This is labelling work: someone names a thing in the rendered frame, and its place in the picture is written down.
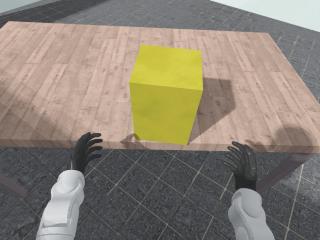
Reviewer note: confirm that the carton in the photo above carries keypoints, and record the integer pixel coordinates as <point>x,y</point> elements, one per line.
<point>166,86</point>

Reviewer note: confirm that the robot right forearm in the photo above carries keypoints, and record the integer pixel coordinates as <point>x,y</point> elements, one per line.
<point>248,217</point>

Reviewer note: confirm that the robot left forearm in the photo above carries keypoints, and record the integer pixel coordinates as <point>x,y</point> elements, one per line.
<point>60,217</point>

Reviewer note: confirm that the table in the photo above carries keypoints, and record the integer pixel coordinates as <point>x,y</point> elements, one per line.
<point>60,81</point>

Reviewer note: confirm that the left robot hand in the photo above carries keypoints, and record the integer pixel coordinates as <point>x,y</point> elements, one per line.
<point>79,158</point>

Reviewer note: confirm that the right robot hand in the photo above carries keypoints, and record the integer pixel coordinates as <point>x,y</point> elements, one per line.
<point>245,172</point>

